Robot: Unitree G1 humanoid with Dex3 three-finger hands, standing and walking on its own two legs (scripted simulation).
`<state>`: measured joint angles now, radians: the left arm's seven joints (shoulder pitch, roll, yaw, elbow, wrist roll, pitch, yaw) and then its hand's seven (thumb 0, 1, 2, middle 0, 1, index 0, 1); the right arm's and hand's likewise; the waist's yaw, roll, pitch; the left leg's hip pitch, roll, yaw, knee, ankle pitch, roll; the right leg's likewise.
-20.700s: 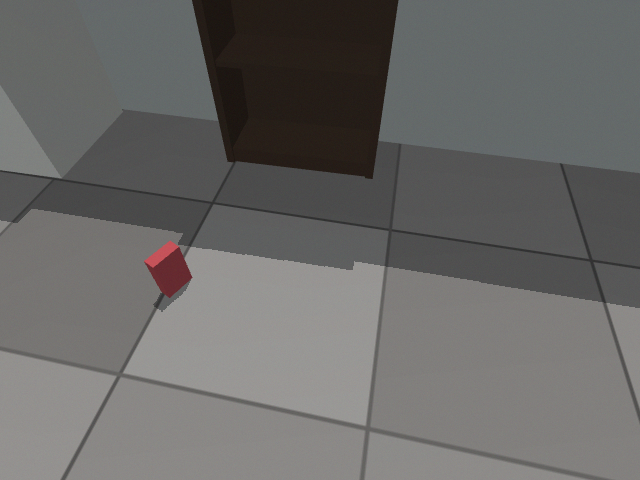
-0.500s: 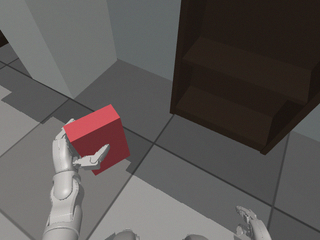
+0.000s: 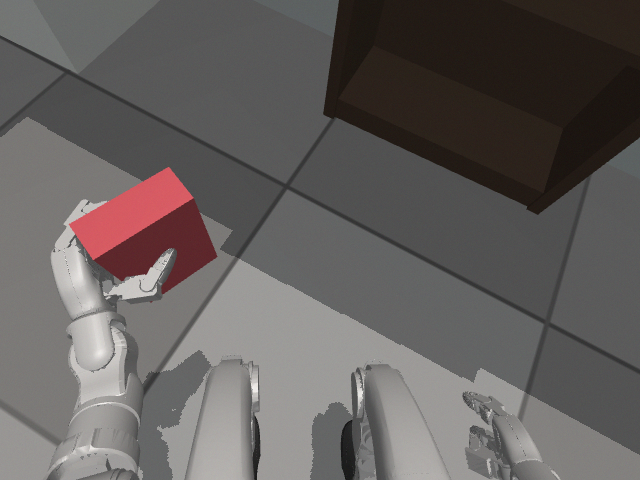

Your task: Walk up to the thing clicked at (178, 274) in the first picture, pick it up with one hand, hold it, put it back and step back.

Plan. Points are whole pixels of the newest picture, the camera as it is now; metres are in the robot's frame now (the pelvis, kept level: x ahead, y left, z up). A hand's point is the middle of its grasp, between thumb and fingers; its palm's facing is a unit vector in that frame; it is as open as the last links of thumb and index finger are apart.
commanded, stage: crouch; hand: left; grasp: from the side
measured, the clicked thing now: (158, 243) +0.40 +0.21 -0.04
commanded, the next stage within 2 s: lower in 1.26 s
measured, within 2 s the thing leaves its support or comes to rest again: neither
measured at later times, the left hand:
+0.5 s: hand (165, 291) +0.39 +0.25 -0.22, palm faces +0.34 -0.94 -0.01, open 9.0 cm
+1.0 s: hand (170, 302) +0.39 +0.26 -0.31, palm faces +0.32 -0.95 +0.00, open 9.0 cm
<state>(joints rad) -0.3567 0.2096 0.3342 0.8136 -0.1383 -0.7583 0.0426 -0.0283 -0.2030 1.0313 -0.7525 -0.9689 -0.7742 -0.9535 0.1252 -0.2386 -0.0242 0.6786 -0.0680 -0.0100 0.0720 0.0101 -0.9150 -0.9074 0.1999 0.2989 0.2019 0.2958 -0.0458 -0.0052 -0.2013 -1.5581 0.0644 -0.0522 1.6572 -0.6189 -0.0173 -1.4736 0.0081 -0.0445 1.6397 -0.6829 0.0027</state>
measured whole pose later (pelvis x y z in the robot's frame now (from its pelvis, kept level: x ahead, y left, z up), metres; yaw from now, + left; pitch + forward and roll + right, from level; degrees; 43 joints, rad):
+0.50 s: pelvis -0.05 -0.01 -0.18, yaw -3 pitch +31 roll -5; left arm -0.60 0.39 0.52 1.05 -0.13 -0.79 -0.08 -0.03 -0.20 1.04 -0.73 -1.00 -0.75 -0.98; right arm 0.07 -0.25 0.04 0.74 -0.12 0.01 0.08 0.01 -0.92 -0.91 0.20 0.30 0.20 0.30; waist -0.09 -0.04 -0.10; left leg -2.13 0.07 -0.12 2.22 -0.64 -0.03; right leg -2.04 0.03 -0.07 2.21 -0.72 -0.01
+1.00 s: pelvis -0.04 +0.00 -0.24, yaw -7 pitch +27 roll -7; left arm -0.57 0.48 0.59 1.06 -0.18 -0.80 -0.16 -0.03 -0.21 1.04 -0.74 -0.98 -0.77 -0.97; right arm 0.01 -0.29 0.12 0.72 -0.16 0.02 0.07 0.01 -0.92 -0.90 0.20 0.30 0.21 0.30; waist -0.11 -0.08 0.00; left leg -2.27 0.07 -0.19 2.45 -0.67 -0.04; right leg -2.16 0.05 -0.12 2.40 -0.73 0.00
